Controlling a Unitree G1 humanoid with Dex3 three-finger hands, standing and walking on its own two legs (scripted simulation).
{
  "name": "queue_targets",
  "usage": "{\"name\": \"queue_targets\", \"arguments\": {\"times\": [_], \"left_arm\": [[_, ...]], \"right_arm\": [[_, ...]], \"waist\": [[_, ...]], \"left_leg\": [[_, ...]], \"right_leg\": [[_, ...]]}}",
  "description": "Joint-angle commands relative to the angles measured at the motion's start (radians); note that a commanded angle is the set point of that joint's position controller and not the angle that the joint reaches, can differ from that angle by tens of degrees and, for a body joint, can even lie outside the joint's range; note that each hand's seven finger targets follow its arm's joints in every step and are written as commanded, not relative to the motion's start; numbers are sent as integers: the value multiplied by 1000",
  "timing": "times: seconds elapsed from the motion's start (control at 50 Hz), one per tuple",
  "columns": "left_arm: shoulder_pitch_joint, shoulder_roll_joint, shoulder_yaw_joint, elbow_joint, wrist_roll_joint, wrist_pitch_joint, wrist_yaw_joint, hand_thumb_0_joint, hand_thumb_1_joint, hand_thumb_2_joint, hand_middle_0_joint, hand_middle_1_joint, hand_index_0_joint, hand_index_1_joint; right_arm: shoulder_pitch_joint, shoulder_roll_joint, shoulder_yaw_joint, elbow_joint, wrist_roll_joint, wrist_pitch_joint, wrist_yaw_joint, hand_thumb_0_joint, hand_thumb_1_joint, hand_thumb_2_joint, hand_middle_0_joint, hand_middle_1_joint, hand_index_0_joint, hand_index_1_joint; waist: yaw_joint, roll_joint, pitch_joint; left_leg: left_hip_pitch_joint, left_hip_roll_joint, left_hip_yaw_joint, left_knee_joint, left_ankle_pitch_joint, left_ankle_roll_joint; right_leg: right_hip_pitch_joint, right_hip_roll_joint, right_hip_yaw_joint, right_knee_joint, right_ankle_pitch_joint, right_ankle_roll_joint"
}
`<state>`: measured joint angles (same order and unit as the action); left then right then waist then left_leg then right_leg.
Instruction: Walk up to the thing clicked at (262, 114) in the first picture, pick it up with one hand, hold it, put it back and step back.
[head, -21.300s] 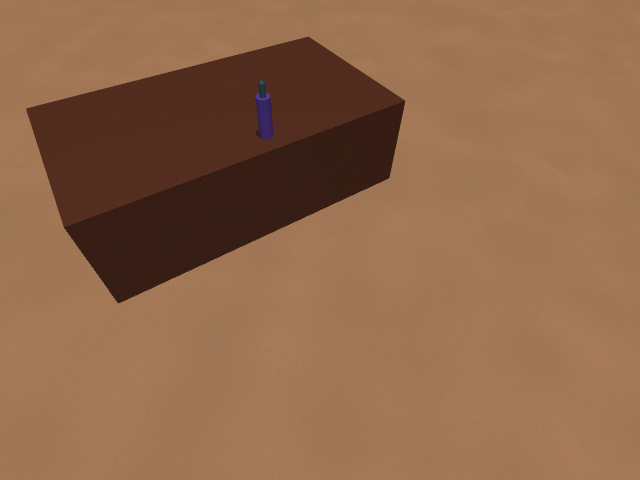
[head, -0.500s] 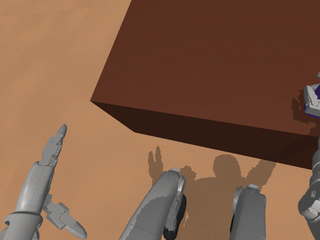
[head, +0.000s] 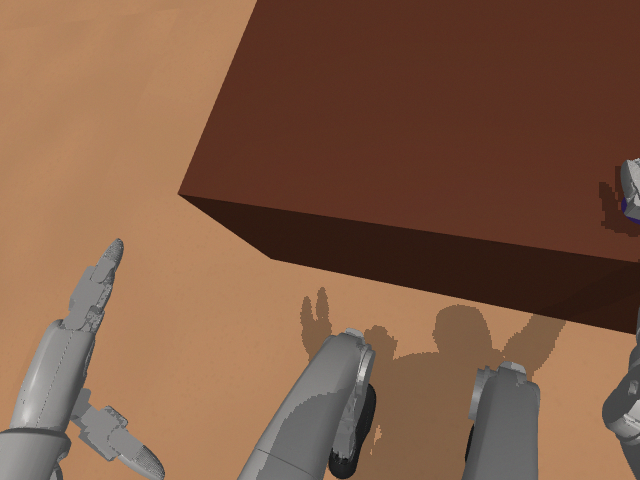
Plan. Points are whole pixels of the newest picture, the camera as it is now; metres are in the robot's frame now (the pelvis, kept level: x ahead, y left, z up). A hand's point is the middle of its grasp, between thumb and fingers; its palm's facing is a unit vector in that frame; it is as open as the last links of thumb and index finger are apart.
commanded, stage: open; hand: right
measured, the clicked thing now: out of the picture +0.50 -0.26 -0.02
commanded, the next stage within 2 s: withdraw in 0.42 s
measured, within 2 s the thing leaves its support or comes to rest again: neither
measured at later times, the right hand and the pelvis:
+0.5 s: hand out of the picture +0.51 -0.25 -0.05, palm faces +0.31 +0.95 +0.00, open 13.4 cm; pelvis +0.00 +0.00 +0.00, yaw +0 degrees
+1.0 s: hand out of the picture +0.49 -0.34 +0.07, palm faces +0.37 +0.93 -0.03, open 16.5 cm; pelvis +0.00 -0.01 +0.05, yaw -1 degrees
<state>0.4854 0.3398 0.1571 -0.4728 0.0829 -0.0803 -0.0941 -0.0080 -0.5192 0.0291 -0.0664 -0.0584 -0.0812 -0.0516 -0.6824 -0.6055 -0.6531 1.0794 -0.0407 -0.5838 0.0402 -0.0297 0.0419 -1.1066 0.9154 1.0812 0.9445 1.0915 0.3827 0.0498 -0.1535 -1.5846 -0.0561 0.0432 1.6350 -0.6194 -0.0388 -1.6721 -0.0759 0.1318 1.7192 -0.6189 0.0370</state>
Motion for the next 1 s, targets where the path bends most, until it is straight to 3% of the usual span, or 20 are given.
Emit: {"name": "queue_targets", "arguments": {"times": [0.0,0.06,0.08,0.14,0.18,0.26,0.28,0.32,0.38,0.52,0.58,0.66,0.7,0.72,0.74,0.78,0.82,0.9,0.94,0.98], "left_arm": [[66,185,175,-157,-11,-42,35,0,-520,31,-54,-65,-71,-48],[70,173,169,-161,-9,-41,33,0,-521,34,-53,-65,-70,-47],[74,177,165,-167,-10,-39,34,0,-539,48,-53,-60,-60,-53],[72,176,168,-173,-11,-37,34,0,-543,53,-53,-60,-59,-56],[74,182,175,-168,-12,-35,34,0,-549,58,-55,-62,-58,-59],[72,171,173,-169,-18,-34,31,0,-553,60,-56,-63,-56,-64],[74,176,180,-191,-20,-36,31,0,-551,59,-55,-63,-56,-63],[73,169,169,-173,-17,-36,30,0,-555,61,-56,-64,-54,-67],[94,170,172,-171,-19,-35,32,0,-559,64,-58,-65,-53,-72],[66,179,179,-190,-24,-38,32,0,-527,36,-53,-60,-60,-52],[73,209,209,-198,-21,-33,37,0,-533,41,-54,-61,-58,-57],[87,189,189,-150,-29,-23,36,0,-529,36,-50,-55,-56,-49],[101,181,186,-117,-30,-17,36,0,-529,37,-48,-53,-54,-47],[97,177,180,-122,-32,-15,36,0,-533,41,-49,-53,-53,-49],[101,167,164,-114,-36,-11,38,0,-533,41,-48,-52,-52,-48],[94,147,140,-84,-38,-3,39,0,-543,47,-51,-52,-51,-52],[77,152,132,-41,-40,9,47,0,-549,50,-53,-53,-51,-54],[29,166,124,-39,-42,15,67,0,-557,53,-55,-53,-52,-57],[10,155,94,-2,-45,13,72,0,-563,55,-57,-53,-52,-58],[4,154,87,-25,-49,6,81,0,-578,71,-74,-73,-60,-87]], "right_arm": [[-344,-248,-5,-241,1,-68,-5,0,-119,-707,1204,962,1204,963],[-353,-211,14,-229,2,-61,-3,0,82,-523,1152,831,1151,832],[-346,-218,5,-238,4,-61,-5,0,139,-548,1072,814,1071,815],[-349,-235,2,-247,-3,-56,-8,0,278,-384,990,684,993,685],[-322,-199,17,-201,-1,-47,-5,0,367,-288,936,602,938,603],[-322,-224,3,-216,-6,-39,-10,0,446,-207,748,471,751,472],[-336,-203,18,-210,-3,-37,-9,0,487,-188,714,448,719,449],[-329,-201,11,-220,3,-38,-8,0,494,-183,625,407,631,408],[-333,-201,12,-228,-1,-37,-6,0,483,-172,534,358,540,358],[-313,-211,8,-221,-1,-34,-7,0,420,-242,338,311,348,311],[-324,-281,-27,-274,-8,-36,-5,0,408,-240,304,293,313,293],[-315,-359,-75,-343,5,-23,6,0,416,-192,222,224,226,224],[-322,-389,-79,-391,7,-7,18,0,429,-169,198,197,199,197],[-316,-395,-77,-416,13,3,25,0,427,-151,181,176,180,176],[-298,-380,-66,-395,14,20,33,0,422,-128,165,152,162,152],[-283,-365,-47,-390,24,46,51,0,404,-94,137,110,130,110],[-279,-403,-68,-387,32,75,65,0,445,-91,112,101,110,100],[-327,-311,-2,-277,59,128,111,0,428,-101,102,97,102,97],[-310,-288,20,-222,66,147,129,0,447,-105,92,96,95,95],[-312,-273,45,-191,59,160,143,0,484,-67,46,57,56,57]], "waist": [[-28,-429,-546],[-16,-414,-553],[-21,-414,-556],[-28,-417,-574],[-18,-416,-529],[-32,-395,-520],[-13,-383,-520],[-27,-382,-534],[-16,-393,-542],[-29,-396,-537],[-31,-414,-589],[-85,-469,-623],[-99,-511,-643],[-105,-520,-659],[-99,-495,-631],[-116,-509,-593],[-129,-498,-573],[-66,-364,-444],[-83,-315,-381],[-76,-285,-389]], "left_leg": [[206,-15,33,-172,232,64],[215,-17,30,-177,252,60],[222,-16,31,-173,256,62],[231,-16,30,-171,262,62],[197,-16,36,-166,230,67],[212,-15,29,-181,222,61],[222,-13,26,-186,217,61],[232,-14,27,-177,247,61],[219,-15,32,-171,259,61],[214,-12,34,-163,250,64],[236,-15,31,-171,275,63],[280,-15,19,-194,296,63],[299,-14,13,-214,301,62],[321,-14,9,-230,302,61],[325,-14,12,-242,299,61],[336,-11,13,-264,285,62],[338,-10,21,-279,281,63],[361,-6,26,-358,226,56],[363,-3,22,-386,178,56],[379,0,11,-418,154,53]], "right_leg": [[573,14,-42,-225,245,-32],[559,16,-44,-211,248,-36],[557,17,-44,-217,255,-34],[567,16,-44,-213,267,-35],[555,19,-43,-226,241,-30],[528,16,-47,-223,208,-38],[516,20,-49,-224,187,-39],[515,18,-49,-215,224,-39],[545,19,-49,-211,253,-35],[543,17,-44,-216,257,-35],[588,17,-46,-213,288,-34],[637,17,-58,-232,330,-33],[682,15,-66,-248,342,-29],[702,14,-69,-257,342,-29],[697,14,-67,-271,337,-28],[705,15,-69,-300,324,-24],[727,12,-63,-327,335,-19],[679,9,-49,-388,206,-29],[622,12,-45,-424,139,-36],[653,11,-44,-444,115,-38]]}}
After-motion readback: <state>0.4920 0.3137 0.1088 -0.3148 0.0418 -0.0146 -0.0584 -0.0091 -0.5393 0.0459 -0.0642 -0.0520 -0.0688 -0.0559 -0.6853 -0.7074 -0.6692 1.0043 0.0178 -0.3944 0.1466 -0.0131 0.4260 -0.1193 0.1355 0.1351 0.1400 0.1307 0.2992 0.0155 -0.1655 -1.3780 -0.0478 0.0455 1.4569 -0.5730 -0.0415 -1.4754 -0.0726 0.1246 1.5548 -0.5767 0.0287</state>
